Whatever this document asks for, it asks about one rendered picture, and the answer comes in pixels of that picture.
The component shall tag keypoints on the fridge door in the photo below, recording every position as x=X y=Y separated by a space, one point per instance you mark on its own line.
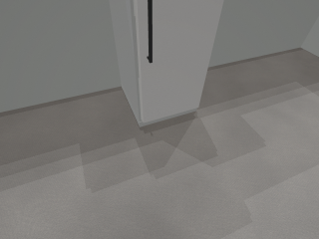
x=183 y=36

